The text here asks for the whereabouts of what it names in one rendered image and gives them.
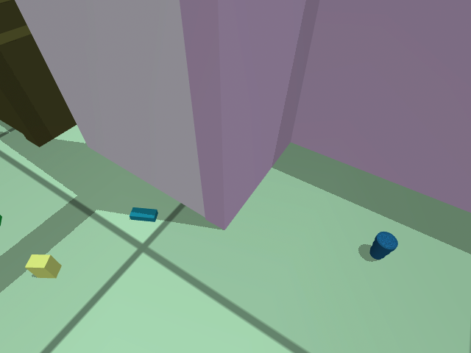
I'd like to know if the armchair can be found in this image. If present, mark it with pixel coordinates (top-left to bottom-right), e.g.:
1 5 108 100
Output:
0 0 77 147

